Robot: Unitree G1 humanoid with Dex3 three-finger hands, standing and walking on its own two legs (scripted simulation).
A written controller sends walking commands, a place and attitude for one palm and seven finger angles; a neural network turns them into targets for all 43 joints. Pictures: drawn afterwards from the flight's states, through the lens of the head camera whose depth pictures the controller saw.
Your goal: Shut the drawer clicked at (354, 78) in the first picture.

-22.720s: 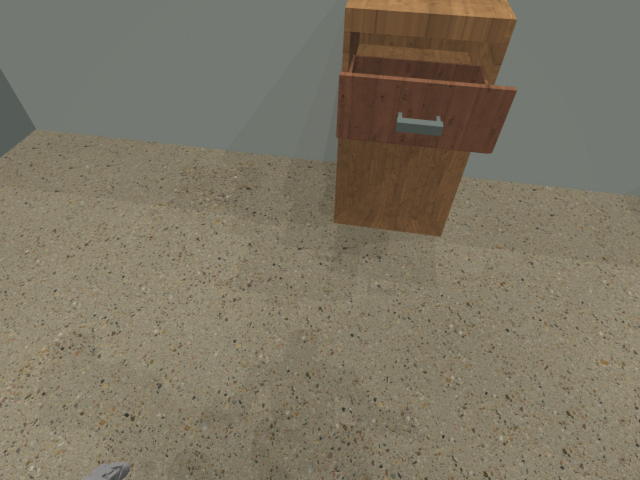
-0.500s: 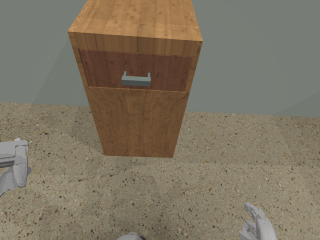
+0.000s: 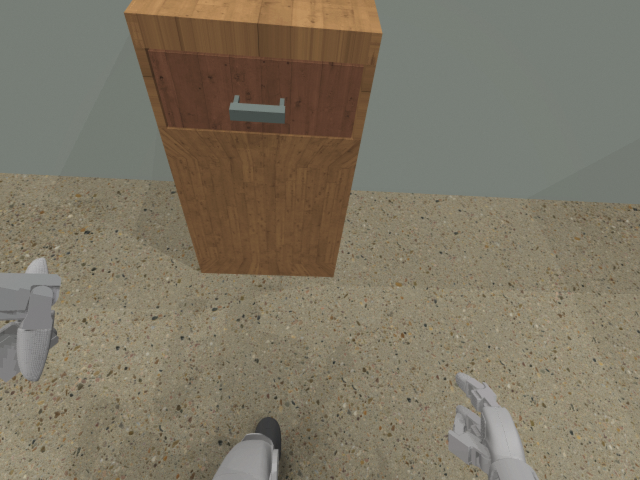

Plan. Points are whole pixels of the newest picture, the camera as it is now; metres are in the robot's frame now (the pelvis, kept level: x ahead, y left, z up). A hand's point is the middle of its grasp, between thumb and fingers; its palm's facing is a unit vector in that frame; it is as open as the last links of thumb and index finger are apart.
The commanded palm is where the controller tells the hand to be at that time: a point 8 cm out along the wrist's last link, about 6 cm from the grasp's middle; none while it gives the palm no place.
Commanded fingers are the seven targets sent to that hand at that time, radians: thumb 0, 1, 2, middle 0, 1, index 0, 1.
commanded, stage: stop stepping back and stand still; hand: left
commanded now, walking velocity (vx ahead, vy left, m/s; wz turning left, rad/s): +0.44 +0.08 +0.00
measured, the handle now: (258, 107) +0.82 +0.16 -0.02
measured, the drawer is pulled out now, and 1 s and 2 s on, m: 0.00 0.00 0.00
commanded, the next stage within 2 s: let the arm hang, fingers relaxed in 0.88 s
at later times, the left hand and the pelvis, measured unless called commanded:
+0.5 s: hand out of the picture +0.15 +0.25 +0.21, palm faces +0.27 -0.78 -0.56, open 3.2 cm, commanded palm +0.11 +0.30 +0.20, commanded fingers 0.00 0.90 0.90 -1.40 -1.60 -1.40 -1.60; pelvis -0.03 +0.02 +0.02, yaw -2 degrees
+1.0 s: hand out of the picture +0.18 +0.28 +0.19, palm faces +0.31 -0.77 -0.55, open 3.2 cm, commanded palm none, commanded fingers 0.00 0.90 0.90 -1.32 -1.51 -1.32 -1.51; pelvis +0.00 +0.04 +0.02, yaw +0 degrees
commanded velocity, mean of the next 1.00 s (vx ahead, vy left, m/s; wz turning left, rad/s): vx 0.06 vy -0.01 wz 0.00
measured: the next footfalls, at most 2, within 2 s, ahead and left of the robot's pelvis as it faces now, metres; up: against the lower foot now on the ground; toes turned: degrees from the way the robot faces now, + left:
left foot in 0.12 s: +0.12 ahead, +0.12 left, +0.00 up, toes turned +0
right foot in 0.40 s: +0.01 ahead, -0.06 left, +0.00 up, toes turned +3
